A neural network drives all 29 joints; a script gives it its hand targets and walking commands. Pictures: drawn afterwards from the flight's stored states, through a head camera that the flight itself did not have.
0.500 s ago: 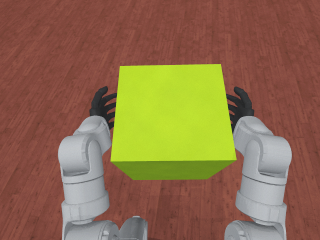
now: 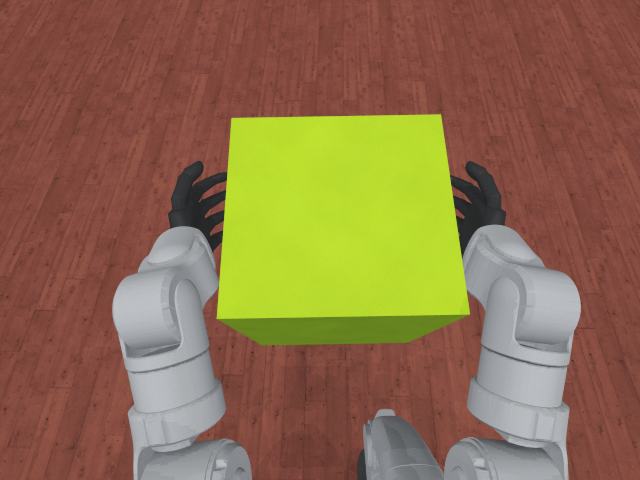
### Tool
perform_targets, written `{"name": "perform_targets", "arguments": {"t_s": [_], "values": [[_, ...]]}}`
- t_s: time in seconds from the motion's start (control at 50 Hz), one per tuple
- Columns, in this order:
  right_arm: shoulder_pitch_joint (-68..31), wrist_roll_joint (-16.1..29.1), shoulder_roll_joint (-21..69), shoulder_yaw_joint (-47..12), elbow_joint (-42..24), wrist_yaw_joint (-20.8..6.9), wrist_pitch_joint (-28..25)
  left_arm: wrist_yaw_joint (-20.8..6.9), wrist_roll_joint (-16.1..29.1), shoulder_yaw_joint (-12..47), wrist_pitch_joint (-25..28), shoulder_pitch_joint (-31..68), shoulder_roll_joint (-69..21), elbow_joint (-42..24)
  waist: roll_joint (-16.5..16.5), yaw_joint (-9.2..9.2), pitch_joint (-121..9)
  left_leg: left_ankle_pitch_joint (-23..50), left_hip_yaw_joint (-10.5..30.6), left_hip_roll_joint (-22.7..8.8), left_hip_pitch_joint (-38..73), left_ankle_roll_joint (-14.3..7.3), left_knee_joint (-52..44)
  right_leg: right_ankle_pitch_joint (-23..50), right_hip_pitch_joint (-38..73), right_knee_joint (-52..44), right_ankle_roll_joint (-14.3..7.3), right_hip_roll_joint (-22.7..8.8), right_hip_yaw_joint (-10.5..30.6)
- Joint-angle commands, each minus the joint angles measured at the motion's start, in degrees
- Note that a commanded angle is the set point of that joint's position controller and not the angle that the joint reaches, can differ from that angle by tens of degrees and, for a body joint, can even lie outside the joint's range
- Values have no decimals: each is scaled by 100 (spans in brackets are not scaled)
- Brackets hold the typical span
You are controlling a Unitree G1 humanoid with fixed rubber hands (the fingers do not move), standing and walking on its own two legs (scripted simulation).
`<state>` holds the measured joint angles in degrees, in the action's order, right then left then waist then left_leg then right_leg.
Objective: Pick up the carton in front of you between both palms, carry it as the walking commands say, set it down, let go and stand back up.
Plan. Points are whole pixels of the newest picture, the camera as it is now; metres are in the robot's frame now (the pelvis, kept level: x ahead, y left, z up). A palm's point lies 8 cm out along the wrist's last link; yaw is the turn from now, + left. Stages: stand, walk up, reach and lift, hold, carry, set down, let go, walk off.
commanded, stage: carry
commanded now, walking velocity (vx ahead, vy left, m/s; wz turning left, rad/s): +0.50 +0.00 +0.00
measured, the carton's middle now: (335, 250) +0.38 -0.02 +0.06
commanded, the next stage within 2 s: none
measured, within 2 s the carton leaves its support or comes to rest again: neither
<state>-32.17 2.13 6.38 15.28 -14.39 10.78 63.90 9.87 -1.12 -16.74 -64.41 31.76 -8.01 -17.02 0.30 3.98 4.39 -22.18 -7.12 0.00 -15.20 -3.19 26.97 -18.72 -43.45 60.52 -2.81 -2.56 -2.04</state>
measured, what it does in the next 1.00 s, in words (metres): climbs: right foot, then left foot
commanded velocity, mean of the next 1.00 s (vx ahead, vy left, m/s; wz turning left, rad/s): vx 0.50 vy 0.00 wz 0.00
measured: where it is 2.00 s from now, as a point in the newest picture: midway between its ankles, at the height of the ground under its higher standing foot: (303, 156)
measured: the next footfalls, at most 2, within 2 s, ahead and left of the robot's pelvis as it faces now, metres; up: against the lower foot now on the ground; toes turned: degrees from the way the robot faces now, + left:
right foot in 0.12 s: +0.28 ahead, -0.11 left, +0.02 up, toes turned -5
left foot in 0.54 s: +0.55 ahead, +0.09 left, +0.04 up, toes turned +6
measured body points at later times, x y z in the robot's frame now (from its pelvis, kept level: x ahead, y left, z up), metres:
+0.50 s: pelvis +0.35 -0.01 +0.02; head +0.38 -0.02 +0.46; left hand +0.71 +0.15 +0.17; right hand +0.72 -0.16 +0.16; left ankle +0.48 +0.10 -0.68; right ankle +0.24 -0.10 -0.72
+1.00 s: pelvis +0.67 -0.02 +0.02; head +0.69 -0.02 +0.47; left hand +1.03 +0.14 +0.18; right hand +1.04 -0.16 +0.17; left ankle +0.52 +0.08 -0.67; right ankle +0.78 -0.10 -0.68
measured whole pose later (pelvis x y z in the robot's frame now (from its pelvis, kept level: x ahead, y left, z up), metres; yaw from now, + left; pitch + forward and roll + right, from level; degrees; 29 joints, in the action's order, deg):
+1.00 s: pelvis +0.67 -0.02 +0.02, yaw +1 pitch +5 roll -1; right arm -35.5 0.2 4.2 15.9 -6.8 10.8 67.6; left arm 10.2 -1.4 -16.2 -66.8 35.8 -5.7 -6.9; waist -1.5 -0.9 -3.0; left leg -29.5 -3.6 -2.7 -11.1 -0.6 42.7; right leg -11.1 -33.8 38.1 -4.7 0.3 -8.2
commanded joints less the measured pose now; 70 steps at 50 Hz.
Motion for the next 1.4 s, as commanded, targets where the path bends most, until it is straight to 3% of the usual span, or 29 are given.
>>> {"name": "perform_targets", "arguments": {"t_s": [0.0, 0.04, 0.08, 0.1, 0.12, 0.14, 0.16, 0.2, 0.22, 0.36, 0.44, 0.5, 0.52, 0.54, 0.56, 0.62, 0.66, 0.74, 0.88, 0.94, 0.96, 0.98, 1.0, 1.06, 1.1, 1.16, 1.3, 1.36, 1.38], "values": [[-3473, 1447, 3717, -3900, -722, -314, -13, 18, 892, 3612, 33, 3087, -3366, -149, -788, -3, -2831, 3724, 808, -1093, 2195, -770, -425, 642, 363, -1552, 42, 149, -464], [-3246, 1302, 3512, -3745, -514, -264, 83, 19, 959, 3618, -74, 3004, -3224, -91, -960, -94, -2740, 4550, 461, -969, 1990, -565, -198, 811, 1178, -2309, -34, 453, -897], [-3078, 1107, 3334, -3568, -305, -197, 190, 9, 1000, 3574, -177, 2949, -3110, 95, -888, -562, -3108, 5673, -35, -830, 1712, -200, 1144, 1380, 2750, -3069, -179, 801, -1198], [-3120, 997, 3233, -3493, -235, -154, 238, -3, 1033, 3529, -223, 2832, -3071, 204, -566, -863, -3511, 4550, -49, -660, 857, -28, 2199, 1231, 4150, -3004, -270, 515, -733], [-3049, 900, 3254, -3413, -135, -123, 306, 10, 1033, 3449, -267, 2878, -2937, 272, 756, -837, -4167, 1806, 154, -260, -748, 182, 3766, 1213, 5647, -2999, -872, -1269, 2010], [-3076, 844, 3181, -3260, -130, -101, 364, 18, 1119, 3484, -289, 2916, -3068, 418, 1842, -983, -4212, -604, 494, 656, -2189, 238, 5127, 1552, 6295, -3862, -1591, -1721, 3984], [-3251, 760, 3345, -3225, -40, -75, 383, -28, 1233, 3546, -323, 3085, -3252, 325, 1419, -865, -3932, -655, 987, 240, -2864, 55, 5868, 1730, 6274, -3655, -1611, -1731, 3617], [-3451, 612, 3606, -3059, -3, -85, 355, -173, 1590, 3812, -281, 3686, -3796, 118, 296, -919, -3327, -325, 936, -94, -3246, -21, 5652, 2612, 5563, -3402, -1325, -1444, 2574], [-3516, 538, 3721, -3018, 47, -105, 314, -247, 1760, 3934, -247, 3997, -4024, 30, 159, -831, -3256, -157, 967, -214, -3149, -41, 5290, 2344, 5268, -3491, -1164, -1333, 2270], [-3477, 418, 3637, -3168, 105, -51, 180, -273, 1869, 3919, -119, 4024, -3957, 197, 464, -779, -2921, 479, 514, -354, -3099, 165, 3081, 2171, 4839, -3917, -1169, -1107, 1110], [-3329, 436, 3456, -3143, 294, -38, 313, -177, 1518, 3604, -239, 3537, -3604, 614, 812, -774, -2587, 1005, -114, -44, -2071, 92, 1378, 3082, 4511, -3862, -773, -796, 322], [-3363, 539, 3520, -3134, 526, -89, 391, -137, 1265, 3398, -326, 3425, -3515, 860, 760, -276, -2892, 1447, -726, 486, -277, -77, 330, 4933, 4271, -2415, -314, -582, -390], [-3304, 565, 3532, -3118, 626, -106, 403, -120, 1154, 3338, -343, 3415, -3486, 926, 385, -9, -3387, 1357, -396, 288, 1201, -151, 290, 4061, 3537, -1324, -96, -418, -494], [-3287, 570, 3527, -3082, 654, -118, 407, -104, 1057, 3253, -365, 3382, -3514, 976, -527, 101, -3729, 412, 1979, -1180, 2368, -527, 45, 1996, 2119, 55, 130, -65, -374], [-3539, 648, 3653, -3158, 728, -120, 366, -101, 973, 3167, -376, 3437, -3530, 961, -1932, 64, -3842, 1226, 4409, -2076, 3258, -1302, -605, -1011, 443, 1342, 203, 849, -21], [-4270, 1222, 4403, -3612, 185, -309, 243, -81, 910, 3116, -287, 3866, -3966, 832, -309, 59, -3295, 2474, 3138, -1771, 2582, -1109, -146, -598, -327, 2063, -80, 183, 407], [-4713, 1534, 4667, -3842, -113, -400, 117, -80, 838, 3143, -175, 3824, -4098, 852, -310, -150, -3286, 2232, 2514, -1584, 2213, -869, -313, -321, -148, 1506, -68, 31, 360], [-4341, 1551, 4341, -3809, -235, -373, 7, -1, 739, 3284, -44, 3556, -3855, 655, -596, -111, -3233, 2178, 2014, -1510, 2319, -1035, -475, -213, -458, 692, 45, -36, 119], [-3515, 1058, 3653, -3389, 203, -202, 234, 20, 888, 3343, -253, 3294, -3389, 607, -875, -66, -2657, 3651, 784, -1081, 1908, -654, -418, 602, 691, -2059, 2, 274, -694], [-3356, 834, 3558, -3241, 454, -162, 331, -21, 942, 3300, -336, 3282, -3384, 870, -714, -676, -3225, 5168, 43, -792, 1185, -105, 1492, 1010, 3221, -2987, -249, 738, -1078], [-3499, 752, 3500, -3186, 470, -142, 357, -42, 949, 3245, -347, 3102, -3387, 974, -200, -1000, -3671, 3405, 67, -640, 63, 102, 2728, 343, 4662, -3039, -422, -85, 197], [-3388, 691, 3595, -3112, 535, -137, 394, -26, 970, 3254, -332, 3346, -3326, 1022, 1555, -810, -3997, 509, 246, 235, -1829, 305, 4346, 765, 5812, -3616, -1241, -1701, 3404], [-3641, 659, 3609, -3077, 497, -120, 401, -50, 1080, 3330, -331, 3385, -3583, 1043, 1675, -872, -3846, -620, 741, 429, -2725, 197, 5349, 1404, 6013, -3872, -1561, -1759, 4027], [-3796, 539, 4058, -2994, 516, -129, 284, -235, 1607, 3763, -199, 4207, -4261, 498, 175, -864, -3313, -291, 943, -174, -3262, 16, 5404, 2282, 5245, -3429, -1233, -1414, 2473], [-3814, 451, 4165, -3019, 483, -132, 172, -324, 1867, 3960, -78, 4540, -4487, 299, 313, -711, -3340, -95, 885, -260, -3067, 26, 4874, 1658, 4907, -3629, -1011, -1258, 2018], [-3662, 411, 4038, -3142, 394, -84, 68, -328, 1917, 3971, 16, 4346, -4339, 284, 502, -734, -3241, 115, 664, -307, -3286, 114, 4201, 1615, 4898, -3804, -1152, -1233, 1629], [-3362, 487, 3461, -3146, 331, -20, 233, -130, 1470, 3568, -146, 3528, -3558, 635, 830, -777, -2670, 960, -95, -59, -2076, 88, 1351, 2958, 4490, -3787, -734, -834, 378], [-3318, 563, 3422, -3082, 591, -56, 338, -78, 1231, 3380, -266, 3409, -3414, 848, 627, -208, -3093, 1294, -739, 516, 105, -93, 317, 4715, 4060, -2099, -256, -547, -391], [-3235, 572, 3424, -3046, 680, -68, 358, -55, 1129, 3313, -294, 3446, -3350, 893, 187, 65, -3556, 1047, 35, 11, 1629, -194, 360, 3328, 3055, -945, -17, -412, -376]]}}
